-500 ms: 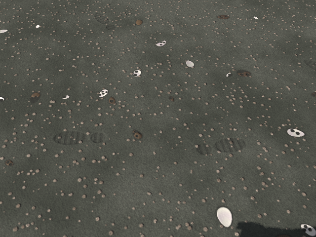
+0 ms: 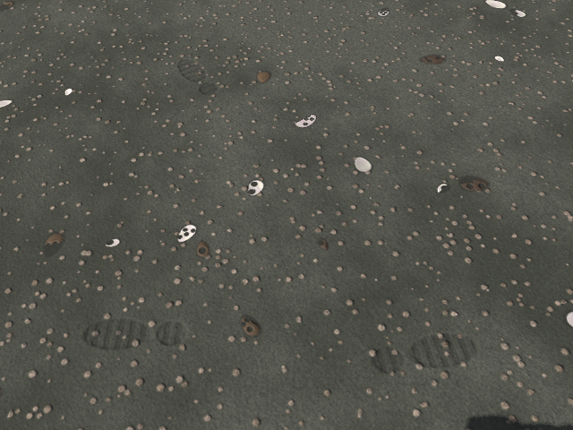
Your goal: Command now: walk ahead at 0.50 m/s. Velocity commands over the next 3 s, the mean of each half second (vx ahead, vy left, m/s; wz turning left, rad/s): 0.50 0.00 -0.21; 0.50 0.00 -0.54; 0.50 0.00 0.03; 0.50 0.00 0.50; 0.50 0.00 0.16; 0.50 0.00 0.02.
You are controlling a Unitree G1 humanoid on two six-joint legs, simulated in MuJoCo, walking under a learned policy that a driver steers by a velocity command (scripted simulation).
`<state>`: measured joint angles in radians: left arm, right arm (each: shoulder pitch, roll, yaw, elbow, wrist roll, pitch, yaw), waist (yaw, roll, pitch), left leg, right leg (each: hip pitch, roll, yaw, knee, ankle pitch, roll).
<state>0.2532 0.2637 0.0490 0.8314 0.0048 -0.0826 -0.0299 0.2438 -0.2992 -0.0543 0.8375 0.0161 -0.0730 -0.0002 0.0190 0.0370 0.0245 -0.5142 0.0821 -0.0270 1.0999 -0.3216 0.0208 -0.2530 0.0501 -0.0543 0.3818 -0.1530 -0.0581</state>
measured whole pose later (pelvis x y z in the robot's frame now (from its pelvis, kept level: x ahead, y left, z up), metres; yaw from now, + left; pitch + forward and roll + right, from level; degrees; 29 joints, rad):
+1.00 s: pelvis +0.51 -0.05 -0.01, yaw -26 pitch +1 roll +1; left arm 0.22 0.29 0.08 0.74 -0.02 -0.04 -0.04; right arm 0.17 -0.30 -0.07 0.85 0.02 -0.11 0.00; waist 0.00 0.01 0.07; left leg -0.40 0.07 -0.02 1.19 -0.39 0.00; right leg -0.35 0.08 -0.02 0.52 -0.19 -0.10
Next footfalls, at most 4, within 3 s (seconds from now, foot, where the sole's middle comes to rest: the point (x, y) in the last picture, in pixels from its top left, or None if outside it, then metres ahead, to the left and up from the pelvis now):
0.34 left None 0.36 0.16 -0.78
0.86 right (378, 393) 0.57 -0.15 -0.78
1.42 left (352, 258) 0.95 -0.11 -0.78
1.90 right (435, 200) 1.17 -0.38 -0.78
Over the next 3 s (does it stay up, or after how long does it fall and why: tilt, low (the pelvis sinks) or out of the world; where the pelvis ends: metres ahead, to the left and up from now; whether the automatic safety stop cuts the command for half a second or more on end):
stays up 1.63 -0.28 -0.01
